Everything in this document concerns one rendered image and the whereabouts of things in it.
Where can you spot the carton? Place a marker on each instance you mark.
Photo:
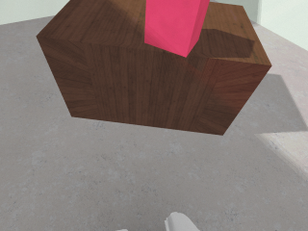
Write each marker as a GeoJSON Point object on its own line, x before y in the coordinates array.
{"type": "Point", "coordinates": [174, 25]}

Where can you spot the pedestal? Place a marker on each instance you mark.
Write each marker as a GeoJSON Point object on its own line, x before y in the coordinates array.
{"type": "Point", "coordinates": [105, 71]}

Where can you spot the robot right thigh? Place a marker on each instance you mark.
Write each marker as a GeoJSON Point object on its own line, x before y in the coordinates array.
{"type": "Point", "coordinates": [179, 222]}

